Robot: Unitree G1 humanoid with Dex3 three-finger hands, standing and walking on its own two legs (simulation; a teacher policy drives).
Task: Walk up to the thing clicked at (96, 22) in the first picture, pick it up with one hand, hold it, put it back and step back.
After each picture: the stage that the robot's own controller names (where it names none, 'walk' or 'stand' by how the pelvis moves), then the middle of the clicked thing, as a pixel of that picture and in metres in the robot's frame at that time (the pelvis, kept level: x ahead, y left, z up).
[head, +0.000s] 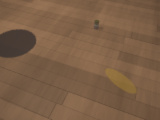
stand; (96, 24) +1.77 -0.21 -0.72
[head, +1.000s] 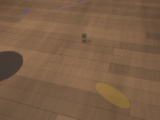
walk; (84, 38) +1.66 +0.11 -0.70
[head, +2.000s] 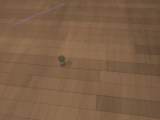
walk; (62, 61) +1.10 +0.31 -0.72
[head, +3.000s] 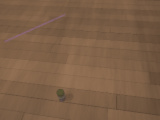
walk; (61, 95) +0.68 +0.25 -0.72
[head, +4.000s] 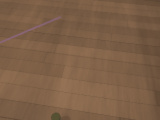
stand; (56, 119) +0.42 +0.20 -0.69
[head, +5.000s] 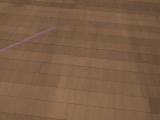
stand; out of the picture +0.40 +0.20 -0.72
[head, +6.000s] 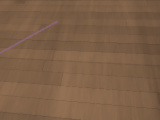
walk; out of the picture +0.34 +0.26 -0.72
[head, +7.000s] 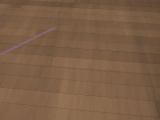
stand; out of the picture +0.31 +0.20 -0.71
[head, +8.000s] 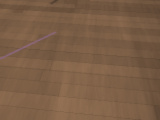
stand; out of the picture +0.32 +0.20 -0.73
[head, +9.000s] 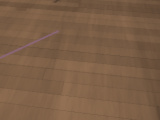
stand; out of the picture +0.32 +0.18 -0.73
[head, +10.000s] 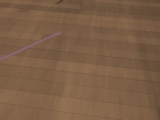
stand; out of the picture +0.32 +0.18 -0.73
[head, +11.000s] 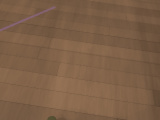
go down; out of the picture +0.34 +0.18 -0.69
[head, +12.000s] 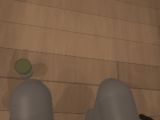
go down; (24, 69) +0.41 +0.23 -0.30
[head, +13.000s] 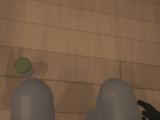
close in; (24, 68) +0.40 +0.23 -0.29
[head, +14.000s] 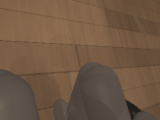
close in; out of the picture +0.39 +0.27 -0.21
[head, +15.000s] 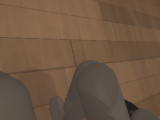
close; out of the picture +0.38 +0.28 -0.21
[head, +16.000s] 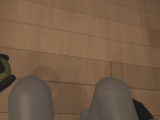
lift; (0, 74) +0.32 +0.27 -0.11
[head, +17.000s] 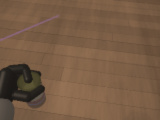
hold; (33, 90) +0.32 +0.17 +0.03
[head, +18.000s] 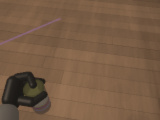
hold; (38, 97) +0.31 +0.17 -0.01
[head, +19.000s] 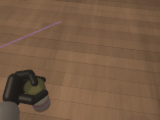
hold; (38, 95) +0.31 +0.17 -0.01
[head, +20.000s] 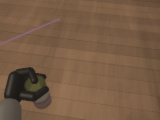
crouch; (39, 92) +0.33 +0.16 -0.01
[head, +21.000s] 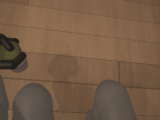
lower; (14, 58) +0.42 +0.22 -0.11
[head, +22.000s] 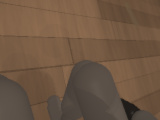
lower; out of the picture +0.39 +0.29 -0.22
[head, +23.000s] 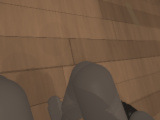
lower; out of the picture +0.39 +0.30 -0.22
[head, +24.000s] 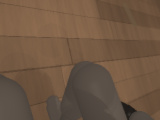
lower; out of the picture +0.39 +0.30 -0.22
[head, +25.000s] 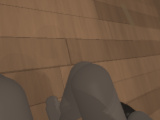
lower; out of the picture +0.38 +0.30 -0.22
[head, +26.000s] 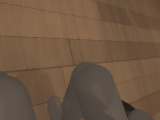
open; out of the picture +0.38 +0.30 -0.22
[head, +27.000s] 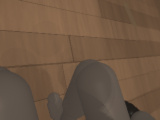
withdraw; out of the picture +0.37 +0.28 -0.22
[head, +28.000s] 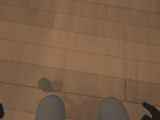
walk; (45, 85) +0.40 +0.21 -0.46
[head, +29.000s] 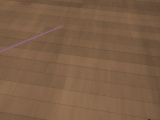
stand; out of the picture +0.34 +0.18 -0.66
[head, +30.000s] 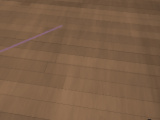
stand; out of the picture +0.34 +0.18 -0.67
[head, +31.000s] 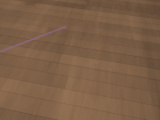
stand; out of the picture +0.35 +0.18 -0.69
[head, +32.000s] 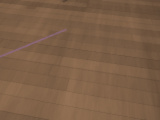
stand; out of the picture +0.35 +0.17 -0.72
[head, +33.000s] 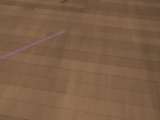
stand; out of the picture +0.33 +0.17 -0.73
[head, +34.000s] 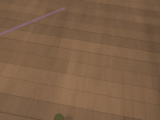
walk; out of the picture +0.36 +0.15 -0.70
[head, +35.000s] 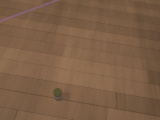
walk; (57, 94) +0.56 +0.16 -0.71
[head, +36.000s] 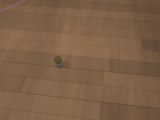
walk; (58, 62) +0.85 +0.26 -0.69
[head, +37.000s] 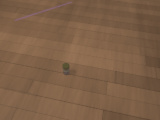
stand; (66, 69) +0.94 +0.17 -0.71
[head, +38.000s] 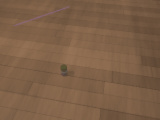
stand; (64, 70) +0.98 +0.20 -0.72
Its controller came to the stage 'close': yes
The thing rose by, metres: 0.70
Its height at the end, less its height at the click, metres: +0.00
